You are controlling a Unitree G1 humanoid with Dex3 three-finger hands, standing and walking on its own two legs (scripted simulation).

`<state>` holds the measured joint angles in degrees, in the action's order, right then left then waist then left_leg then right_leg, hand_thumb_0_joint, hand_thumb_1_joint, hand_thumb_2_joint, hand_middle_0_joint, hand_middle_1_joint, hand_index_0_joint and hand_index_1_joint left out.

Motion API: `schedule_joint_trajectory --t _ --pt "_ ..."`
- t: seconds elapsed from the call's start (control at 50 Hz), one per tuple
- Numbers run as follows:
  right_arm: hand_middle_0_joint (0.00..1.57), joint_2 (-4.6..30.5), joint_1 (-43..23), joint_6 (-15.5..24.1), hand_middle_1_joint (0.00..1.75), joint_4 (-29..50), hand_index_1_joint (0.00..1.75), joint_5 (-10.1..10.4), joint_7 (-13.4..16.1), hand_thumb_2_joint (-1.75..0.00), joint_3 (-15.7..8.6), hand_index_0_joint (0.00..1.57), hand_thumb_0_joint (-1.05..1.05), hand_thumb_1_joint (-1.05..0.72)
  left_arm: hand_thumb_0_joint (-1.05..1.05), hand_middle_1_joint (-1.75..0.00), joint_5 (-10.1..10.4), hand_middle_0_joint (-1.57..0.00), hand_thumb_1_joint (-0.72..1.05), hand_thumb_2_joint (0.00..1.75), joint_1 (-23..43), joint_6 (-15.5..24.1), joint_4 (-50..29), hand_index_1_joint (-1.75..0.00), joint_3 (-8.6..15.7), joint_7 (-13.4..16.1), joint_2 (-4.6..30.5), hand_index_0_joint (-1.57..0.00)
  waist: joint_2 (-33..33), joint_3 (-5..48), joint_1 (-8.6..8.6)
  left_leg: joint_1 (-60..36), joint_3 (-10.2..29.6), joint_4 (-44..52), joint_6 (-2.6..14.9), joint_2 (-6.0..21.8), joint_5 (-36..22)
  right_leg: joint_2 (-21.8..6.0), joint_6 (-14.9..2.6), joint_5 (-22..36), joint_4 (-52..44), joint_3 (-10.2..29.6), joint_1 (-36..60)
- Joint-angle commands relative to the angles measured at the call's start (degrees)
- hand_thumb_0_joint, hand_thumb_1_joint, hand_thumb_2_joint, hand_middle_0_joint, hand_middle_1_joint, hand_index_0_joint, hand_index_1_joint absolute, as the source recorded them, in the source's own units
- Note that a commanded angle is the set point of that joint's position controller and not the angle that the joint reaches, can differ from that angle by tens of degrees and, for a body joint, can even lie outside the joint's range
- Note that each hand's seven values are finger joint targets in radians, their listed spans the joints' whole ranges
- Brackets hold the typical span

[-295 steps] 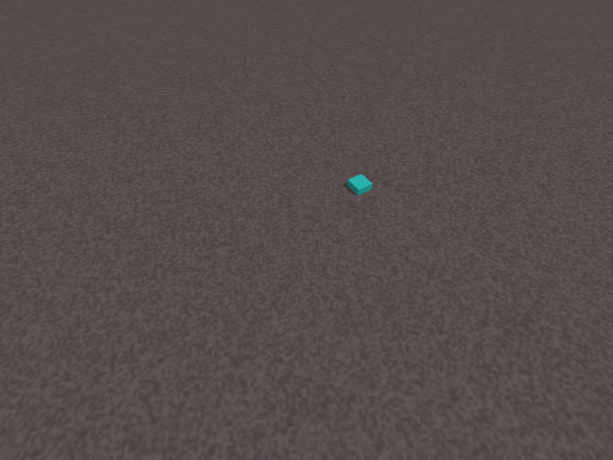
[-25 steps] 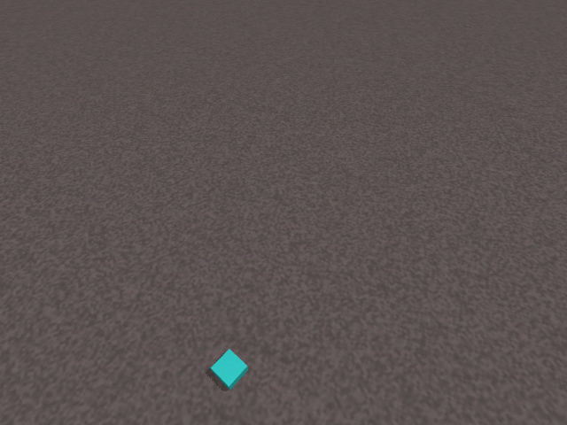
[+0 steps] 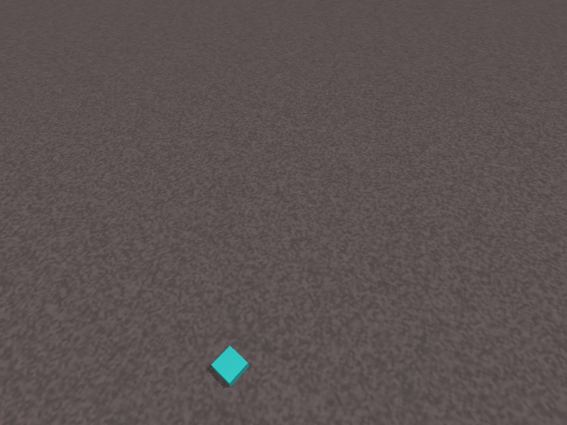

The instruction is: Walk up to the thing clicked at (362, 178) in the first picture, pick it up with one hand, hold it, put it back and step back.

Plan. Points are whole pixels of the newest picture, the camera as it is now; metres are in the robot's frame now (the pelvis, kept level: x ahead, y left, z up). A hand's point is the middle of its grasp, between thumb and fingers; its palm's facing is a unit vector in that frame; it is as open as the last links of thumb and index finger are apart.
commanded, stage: stand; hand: left
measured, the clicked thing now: (230, 365) +0.46 +0.21 -0.76
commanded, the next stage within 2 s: none
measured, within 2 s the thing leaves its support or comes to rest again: neither
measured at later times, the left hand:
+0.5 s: hand out of the picture +0.07 +0.25 -0.16, palm faces -0.02 -0.94 -0.33, open 7.4 cm
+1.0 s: hand out of the picture +0.07 +0.25 -0.16, palm faces -0.03 -0.94 -0.34, open 7.4 cm
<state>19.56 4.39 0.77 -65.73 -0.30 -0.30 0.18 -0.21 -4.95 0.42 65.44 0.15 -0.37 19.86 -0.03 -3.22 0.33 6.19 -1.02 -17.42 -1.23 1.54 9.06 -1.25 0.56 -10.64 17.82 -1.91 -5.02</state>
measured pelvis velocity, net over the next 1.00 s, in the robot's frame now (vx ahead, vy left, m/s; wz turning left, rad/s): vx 0.00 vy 0.00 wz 0.00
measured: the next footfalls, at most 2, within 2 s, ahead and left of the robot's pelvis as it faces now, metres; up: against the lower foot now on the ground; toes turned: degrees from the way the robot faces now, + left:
none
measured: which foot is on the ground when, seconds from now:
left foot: down 0.00-1.00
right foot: down 0.00-1.00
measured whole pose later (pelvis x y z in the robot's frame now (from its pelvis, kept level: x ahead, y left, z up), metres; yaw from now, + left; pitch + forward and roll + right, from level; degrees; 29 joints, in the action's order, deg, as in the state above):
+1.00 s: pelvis +0.00 +0.00 +0.00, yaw +0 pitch -2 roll +0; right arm 19.7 6.6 0.7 -65.2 -0.5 -0.3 0.3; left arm -0.3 -6.8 0.3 64.8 0.0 -0.5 20.2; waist 0.2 -3.1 0.1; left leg 6.4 -0.8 -17.7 -1.6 2.0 9.3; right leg -0.8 0.1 -10.9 18.1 -2.1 -5.2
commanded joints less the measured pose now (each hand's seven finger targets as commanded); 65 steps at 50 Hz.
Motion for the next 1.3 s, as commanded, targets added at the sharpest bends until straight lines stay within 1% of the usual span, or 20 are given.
schedule_joint_trajectory --t 0.0,0.06,0.08,0.12,0.16,0.24,0.26,0.32,0.36,0.4,0.46,0.52,0.66,0.8,0.88,0.94,1.0,1.04,1.18,1.28 --pt "0.2 12.39 -2.11 0.9 0.3 3.03 0.3 -0.19 0.62 -0.9 -2.23 0.2 0.0 -0.9 0.0 -0.3 -0.17 -0.2 0.9 0.9 2.21 1.4 -3.46 -0.3 2.0 0.93 12.53 -0.2 0.24 5.63 0.19 -1.73 4.84 1.78 1.56 6.66 -9.39 -7.08 -1.31 9.05 -2.95 5.11 -0.26" --pt "0.2 12.61 -2.18 0.8 0.3 3.12 0.3 -0.2 0.58 -0.9 -2.31 0.2 0.0 -0.9 0.0 -0.3 -0.2 -0.2 0.9 0.9 1.8 1.39 -3.58 -0.3 1.97 0.93 12.49 -0.2 -0.12 5.32 0.0 -1.65 4.68 1.93 1.56 6.58 -7.05 -7.08 -1.3 7.18 -3.47 5.42 -0.94" --pt "0.2 12.3 -2.17 0.75 0.3 3.11 0.3 -0.2 0.52 -0.9 -2.2 0.2 0.0 -0.9 0.0 -0.3 -0.19 -0.2 0.9 0.9 1.93 1.36 -3.51 -0.3 1.89 0.93 12.49 -0.2 -0.01 4.17 0.05 -0.38 4.85 2.2 1.45 6.25 -6.25 -6.77 -1.16 6.19 -3.75 5.08 -1.02" --pt "0.2 12.03 -2.19 0.6 0.3 3.14 0.3 -0.22 0.45 -0.9 -2.19 0.2 0.0 -0.9 0.0 -0.3 -0.38 -0.2 0.9 0.9 1.55 1.34 -3.33 -0.3 2.01 0.89 12.7 -0.2 0.46 3.73 0.08 -0.3 4.91 2.44 1.55 6.09 -3.24 -6.72 -1.13 3.15 -4.22 5.21 -1.96" --pt "0.2 12.45 -2.08 0.76 0.3 3.35 0.3 -0.23 0.47 -0.9 -2.44 0.2 0.0 -0.9 0.0 -0.3 -0.27 -0.2 0.9 0.9 1.48 1.37 -3.64 -0.3 2.06 0.93 12.69 -0.2 -0.17 5.19 0.01 -1.55 4.9 2.03 1.67 6.61 -6.76 -6.88 -1.51 6.07 -3.44 5.29 -1.23" --pt "0.2 12.42 -1.79 0.96 0.3 3.33 0.3 -0.26 0.56 -0.9 -2.32 0.2 0.0 -0.9 0.0 -0.3 -0.17 -0.2 0.9 0.9 1.32 1.46 -3.83 -0.3 2.1 0.82 12.8 -0.2 -0.61 5.72 -0.11 -1.92 4.85 1.79 1.51 6.62 -9.23 -6.95 -1.62 8.76 -2.75 5.31 -0.34" --pt "0.2 12.34 -2.0 0.95 0.3 3.3 0.3 -0.22 0.52 -0.9 -2.18 0.2 0.0 -0.9 0.0 -0.3 -0.09 -0.2 0.9 0.9 0.84 1.49 -3.59 -0.3 1.92 0.82 12.43 -0.2 -1.23 4.75 -0.23 -1.24 4.87 1.9 1.41 6.44 -8.38 -6.88 -1.41 8.08 -3.29 5.26 -0.8" --pt "0.2 12.42 -1.44 0.81 0.3 3.43 0.3 -0.27 0.53 -0.9 -2.4 0.2 0.0 -0.9 0.0 -0.3 -0.22 -0.2 0.9 0.9 0.97 1.49 -3.83 -0.3 1.98 0.98 12.7 -0.2 0.36 5.22 -0.12 -1.32 4.96 1.51 1.58 6.63 -8.75 -6.89 -1.52 8.78 -3.27 5.07 -0.25" --pt "0.2 12.45 -1.29 0.67 0.3 3.43 0.3 -0.23 0.53 -0.9 -2.35 0.2 0.0 -0.9 0.0 -0.3 -0.28 -0.2 0.9 0.9 0.94 1.47 -3.82 -0.3 1.99 0.96 12.89 -0.2 0.0 4.52 0.01 -0.94 4.81 1.71 1.68 6.42 -6.46 -6.95 -1.53 6.9 -3.78 5.44 -0.81" --pt "0.2 12.51 -1.27 0.73 0.3 3.45 0.3 -0.28 0.53 -0.9 -2.3 0.2 0.0 -0.9 0.0 -0.3 -0.3 -0.2 0.9 0.9 0.7 1.43 -3.88 -0.3 1.89 0.91 12.56 -0.2 -0.49 4.55 -0.12 -1.04 4.82 1.76 1.61 6.52 -7.0 -6.88 -1.57 7.02 -3.64 5.3 -1.08" --pt "0.2 12.29 -0.59 0.72 0.3 3.45 0.3 -0.24 0.54 -0.9 -2.19 0.2 0.0 -0.9 0.0 -0.3 -0.17 -0.2 0.9 0.9 1.12 1.4 -3.84 -0.3 1.92 0.86 12.76 -0.2 -0.38 4.01 0.09 -0.26 4.87 2.13 1.64 6.35 -5.96 -6.84 -1.58 6.03 -3.67 5.42 -0.8" --pt "0.2 12.53 -1.0 0.75 0.3 3.39 0.3 -0.2 0.58 -0.9 -2.13 0.2 0.0 -0.9 0.0 -0.3 -0.23 -0.2 0.9 0.9 0.5 1.21 -3.64 -0.3 2.03 0.8 12.74 -0.2 -1.35 3.22 -0.24 0.12 5.07 2.77 1.56 6.27 -4.07 -6.61 -1.6 4.1 -3.76 5.4 -1.34" --pt "0.2 12.52 -0.56 0.92 0.3 3.6 0.3 -0.34 0.62 -0.9 -2.19 0.2 0.0 -0.9 0.0 -0.3 -0.21 -0.2 0.9 0.9 0.92 1.32 -4.01 -0.3 2.01 0.69 12.87 -0.2 -0.1 4.39 -0.22 -0.86 5.25 2.35 1.74 6.68 -6.01 -6.87 -1.77 5.09 -3.37 5.62 -1.22" --pt "0.2 12.64 -0.13 0.77 0.3 3.55 0.3 -0.19 0.55 -0.9 -2.23 0.2 0.0 -0.9 0.0 -0.3 -0.36 -0.2 0.9 0.9 0.17 1.31 -4.0 -0.3 1.91 0.79 12.77 -0.2 -0.37 3.57 -0.14 -0.19 5.22 2.35 1.54 6.33 -4.31 -6.57 -1.58 3.51 -3.86 5.53 -1.81" --pt "0.2 12.61 -0.03 0.79 0.3 3.46 0.3 -0.28 0.56 -0.9 -2.14 0.2 0.0 -0.9 0.0 -0.3 -0.22 -0.2 0.9 0.9 0.37 1.32 -4.04 -0.3 1.99 0.78 12.85 -0.2 -0.7 4.1 -0.16 -0.04 5.23 2.38 1.58 6.38 -5.54 -6.74 -1.65 5.07 -3.43 5.54 -0.97" --pt "0.2 12.38 -0.21 0.99 0.3 3.67 0.3 -0.3 0.6 -0.9 -2.04 0.2 0.0 -0.9 0.0 -0.3 -0.22 -0.2 0.9 0.9 0.25 1.33 -4.15 -0.3 1.99 0.72 13.09 -0.2 -0.51 5.27 -0.27 -1.34 5.08 2.03 1.51 6.74 -8.59 -6.78 -1.81 7.6 -2.53 5.24 -0.6" --pt "0.2 12.5 -0.1 0.93 0.3 3.62 0.3 -0.36 0.73 -0.9 -2.14 0.2 0.0 -0.9 0.0 -0.3 -0.22 -0.2 0.9 0.9 0.65 1.31 -4.23 -0.3 1.93 0.83 12.9 -0.2 -0.48 5.32 -0.18 -1.22 4.91 1.68 1.46 6.71 -9.89 -6.79 -1.78 9.07 -2.36 5.12 -0.22" --pt "0.2 12.47 -0.37 0.85 0.3 3.56 0.3 -0.2 0.72 -0.9 -2.05 0.2 0.0 -0.9 0.0 -0.3 -0.22 -0.2 0.9 0.9 0.34 1.24 -3.97 -0.3 1.78 0.82 12.65 -0.2 -0.46 4.7 -0.18 -1.13 4.96 1.83 1.52 6.7 -8.43 -6.8 -1.69 8.05 -2.68 5.11 -0.25" --pt "0.2 12.56 -1.02 0.82 0.3 3.87 0.3 -0.18 0.69 -0.9 -2.18 0.2 0.0 -0.9 0.0 -0.3 -0.31 -0.2 0.9 0.9 0.05 1.31 -4.01 -0.3 1.88 0.91 12.76 -0.2 0.09 5.22 -0.35 -2.34 4.78 1.62 1.65 6.86 -9.8 -6.84 -1.7 9.61 -2.7 5.11 -0.32" --pt "0.2 12.32 -0.49 0.71 0.3 3.98 0.3 -0.34 0.65 -0.9 -2.12 0.2 0.0 -0.9 0.0 -0.3 -0.21 -0.2 0.9 0.9 0.22 1.46 -4.18 -0.3 1.94 1.0 12.87 -0.2 0.3 4.38 -0.16 -1.46 4.63 1.78 1.54 6.66 -8.52 -6.88 -1.6 9.04 -3.17 5.3 -0.4"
